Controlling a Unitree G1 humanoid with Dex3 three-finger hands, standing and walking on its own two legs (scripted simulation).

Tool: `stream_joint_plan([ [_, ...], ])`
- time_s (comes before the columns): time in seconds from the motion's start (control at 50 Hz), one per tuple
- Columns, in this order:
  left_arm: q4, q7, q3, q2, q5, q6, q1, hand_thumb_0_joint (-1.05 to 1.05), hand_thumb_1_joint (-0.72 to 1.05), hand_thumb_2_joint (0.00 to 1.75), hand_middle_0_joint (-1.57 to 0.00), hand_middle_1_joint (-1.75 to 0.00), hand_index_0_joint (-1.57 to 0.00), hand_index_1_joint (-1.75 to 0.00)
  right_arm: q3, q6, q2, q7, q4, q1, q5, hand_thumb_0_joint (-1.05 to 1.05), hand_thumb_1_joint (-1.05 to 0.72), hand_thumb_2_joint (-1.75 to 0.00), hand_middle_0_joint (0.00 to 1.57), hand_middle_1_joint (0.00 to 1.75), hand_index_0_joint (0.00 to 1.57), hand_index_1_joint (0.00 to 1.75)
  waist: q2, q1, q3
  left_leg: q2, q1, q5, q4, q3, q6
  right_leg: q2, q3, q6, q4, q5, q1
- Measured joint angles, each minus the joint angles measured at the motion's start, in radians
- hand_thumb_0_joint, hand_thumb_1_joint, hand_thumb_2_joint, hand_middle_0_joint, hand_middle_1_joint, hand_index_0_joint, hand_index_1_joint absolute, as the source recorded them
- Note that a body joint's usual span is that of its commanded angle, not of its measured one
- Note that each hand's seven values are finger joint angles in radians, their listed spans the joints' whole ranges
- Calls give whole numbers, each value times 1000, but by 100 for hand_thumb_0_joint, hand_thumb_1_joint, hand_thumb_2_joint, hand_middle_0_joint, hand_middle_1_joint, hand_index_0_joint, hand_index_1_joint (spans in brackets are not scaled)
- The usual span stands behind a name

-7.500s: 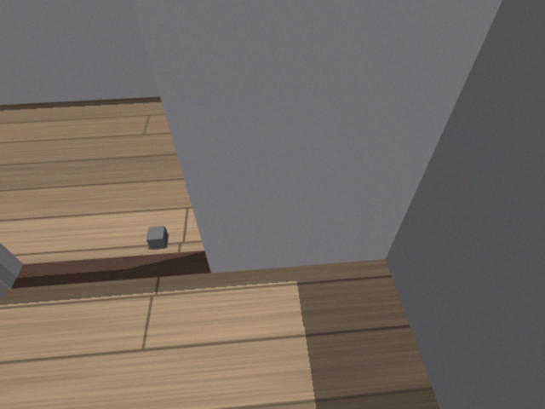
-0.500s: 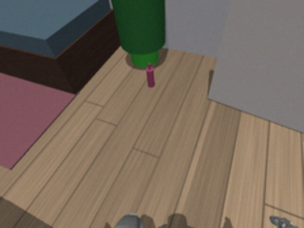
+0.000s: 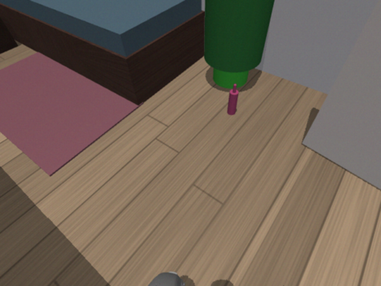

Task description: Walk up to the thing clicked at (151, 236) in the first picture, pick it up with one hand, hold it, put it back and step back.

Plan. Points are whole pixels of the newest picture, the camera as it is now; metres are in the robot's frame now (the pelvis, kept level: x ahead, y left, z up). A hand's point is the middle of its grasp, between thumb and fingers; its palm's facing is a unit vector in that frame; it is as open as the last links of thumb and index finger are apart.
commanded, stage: walk up
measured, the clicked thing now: out of the picture -0.07 -1.05 -0.71
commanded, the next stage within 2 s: stand in 0.82 s
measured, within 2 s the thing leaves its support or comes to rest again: neither
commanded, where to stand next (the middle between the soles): +0.07 +0.02 m, yaw +5 degrees
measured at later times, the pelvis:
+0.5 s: pelvis +0.01 +0.01 +0.01, yaw +6 degrees
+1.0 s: pelvis +0.02 +0.00 +0.03, yaw +7 degrees
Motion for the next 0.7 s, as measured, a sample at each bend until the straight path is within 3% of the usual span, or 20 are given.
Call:
stream_joint_plan([
  [0.1,-4,-5,-5,1,6,-13,3,0,90,89,-21,-30,-21,-30,-7,-23,-9,15,20,-9,-1,1,-91,-89,20,30,20,30,-5,12,6,41,48,16,-137,77,-1,-40,-19,18,-57,25,24],
  [0.16,-3,-8,-4,21,-6,0,4,0,90,89,-21,-30,-21,-30,-9,-38,-10,17,31,-10,-2,1,-91,-89,20,30,20,30,-14,11,2,46,134,138,-338,97,0,-59,-27,33,-22,2,10],
  [0.2,13,-3,0,34,-18,15,-7,0,90,89,-21,-30,-20,-30,-10,-48,4,9,48,-19,-12,1,-91,-89,20,30,20,30,-42,12,10,23,146,201,-353,108,0,-78,-3,32,27,-23,-4],
  [0.24,35,3,-1,34,-28,34,-20,0,90,89,-21,-30,-20,-30,1,-54,13,7,55,-19,-13,1,-91,-89,20,30,20,30,-40,1,-1,24,134,182,-328,93,6,-44,42,19,71,-131,-15],
  [0.28,50,7,-2,37,-35,40,-33,1,90,90,-21,-30,-20,-30,15,-58,25,4,65,-23,-10,1,-90,-89,20,30,20,30,-43,-8,-8,26,134,179,-328,80,5,-19,73,9,93,-168,-18],
  [0.34,70,10,-3,35,-40,27,-48,1,90,90,-21,-30,-20,-30,29,-57,35,3,80,-42,-4,1,-90,-89,20,30,20,30,-40,-14,-14,35,129,176,-322,66,-4,-4,74,0,6,-103,12],
  [0.38,89,12,-6,22,-35,14,-62,0,90,90,-21,-30,-20,-30,34,-48,34,3,95,-63,3,1,-90,-89,21,30,20,31,-15,-15,-9,55,130,168,-307,48,-15,15,58,33,-64,21,46],
  [0.46,118,5,-30,5,-29,8,-81,0,90,90,-21,-30,-20,-30,38,-39,44,6,134,-92,10,1,-90,-89,20,30,20,30,-10,-20,-22,52,158,193,-358,33,-24,11,42,55,-100,27,73],
  [0.7,207,2,-44,-21,-37,1,-178,0,90,89,-21,-30,-20,-30,54,-43,50,16,247,-145,8,1,-90,-89,20,30,20,30,-12,-22,-38,56,234,272,-509,6,-32,15,11,51,-254,97,160],
])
